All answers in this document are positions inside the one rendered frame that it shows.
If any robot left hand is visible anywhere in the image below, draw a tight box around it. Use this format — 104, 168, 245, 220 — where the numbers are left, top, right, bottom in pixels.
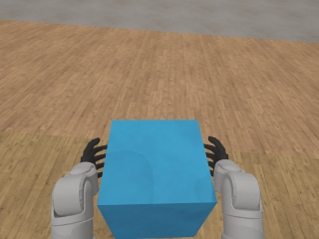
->
80, 137, 108, 178

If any carton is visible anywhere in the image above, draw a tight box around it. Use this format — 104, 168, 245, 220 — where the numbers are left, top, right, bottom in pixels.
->
97, 119, 217, 239

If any robot right hand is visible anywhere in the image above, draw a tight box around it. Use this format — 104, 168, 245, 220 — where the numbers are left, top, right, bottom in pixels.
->
203, 136, 229, 177

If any robot right forearm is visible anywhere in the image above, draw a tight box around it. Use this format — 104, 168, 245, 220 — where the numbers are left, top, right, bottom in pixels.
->
213, 159, 265, 239

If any robot left forearm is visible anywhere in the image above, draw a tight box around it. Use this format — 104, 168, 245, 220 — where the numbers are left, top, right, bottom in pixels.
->
50, 161, 99, 239

